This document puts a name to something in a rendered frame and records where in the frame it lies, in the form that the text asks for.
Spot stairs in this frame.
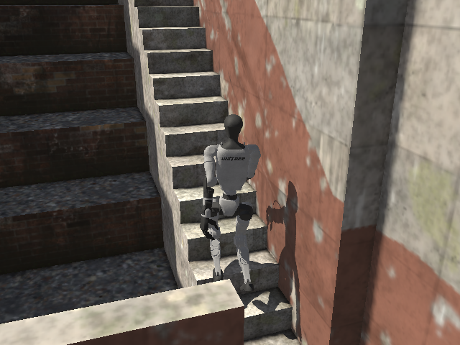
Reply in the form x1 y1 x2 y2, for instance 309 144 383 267
118 0 301 345

